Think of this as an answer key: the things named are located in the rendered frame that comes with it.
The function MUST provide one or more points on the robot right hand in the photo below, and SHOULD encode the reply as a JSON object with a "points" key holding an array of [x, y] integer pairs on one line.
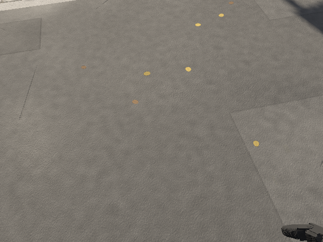
{"points": [[309, 232]]}

